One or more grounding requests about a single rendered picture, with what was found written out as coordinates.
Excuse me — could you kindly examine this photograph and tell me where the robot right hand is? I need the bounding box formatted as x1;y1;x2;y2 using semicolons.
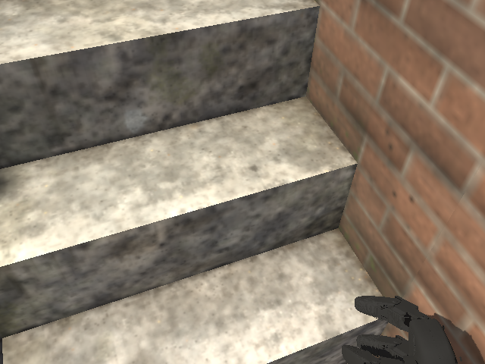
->
342;296;462;364

